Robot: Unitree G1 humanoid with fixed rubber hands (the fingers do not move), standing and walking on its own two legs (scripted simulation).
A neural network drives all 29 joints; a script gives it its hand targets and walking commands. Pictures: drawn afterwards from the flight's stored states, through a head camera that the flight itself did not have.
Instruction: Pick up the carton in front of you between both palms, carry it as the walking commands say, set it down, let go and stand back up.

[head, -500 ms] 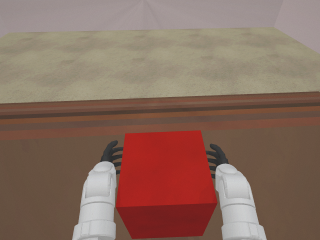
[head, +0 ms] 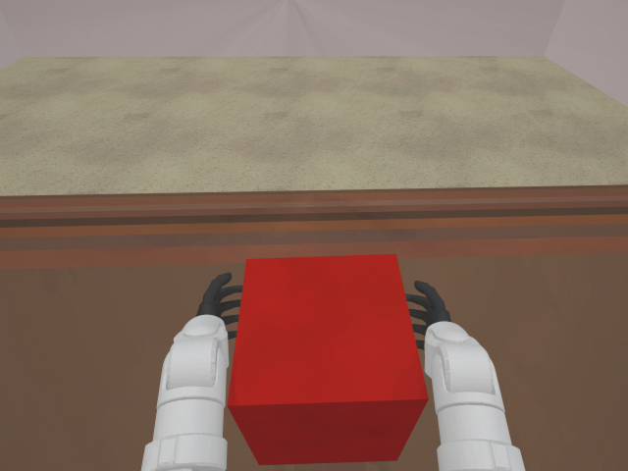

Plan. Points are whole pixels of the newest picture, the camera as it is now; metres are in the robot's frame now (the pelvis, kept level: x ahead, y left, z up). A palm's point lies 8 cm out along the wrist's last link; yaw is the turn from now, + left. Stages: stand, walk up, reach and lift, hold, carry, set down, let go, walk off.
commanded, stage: carry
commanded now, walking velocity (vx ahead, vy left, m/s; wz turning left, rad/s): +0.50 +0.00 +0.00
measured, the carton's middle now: (324, 364) +0.29 -0.01 -0.03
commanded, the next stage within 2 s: none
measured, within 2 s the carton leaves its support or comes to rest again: neither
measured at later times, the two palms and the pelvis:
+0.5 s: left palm (226, 234) +0.46 +0.15 +0.08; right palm (412, 238) +0.45 -0.15 +0.07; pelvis +0.19 -0.01 -0.01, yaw +3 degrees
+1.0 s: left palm (221, 150) +0.77 +0.21 +0.05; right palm (353, 152) +0.76 -0.09 +0.06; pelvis +0.50 +0.06 -0.01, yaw +0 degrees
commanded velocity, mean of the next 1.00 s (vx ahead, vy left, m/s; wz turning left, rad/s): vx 0.50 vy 0.00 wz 0.00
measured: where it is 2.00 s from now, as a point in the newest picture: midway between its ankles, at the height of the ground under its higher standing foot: (302, 280)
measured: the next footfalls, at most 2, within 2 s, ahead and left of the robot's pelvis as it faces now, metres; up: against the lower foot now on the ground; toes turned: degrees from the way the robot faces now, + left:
right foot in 0.42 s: +0.27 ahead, -0.10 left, +0.00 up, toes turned -10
left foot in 0.84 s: +0.58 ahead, +0.14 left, +0.00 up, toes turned +15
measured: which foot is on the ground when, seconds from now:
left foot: down 0.00-0.44, up 0.46-0.82, down 0.84-1.00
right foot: down 0.00-0.10, up 0.12-0.40, down 0.42-0.88, up 0.90-1.00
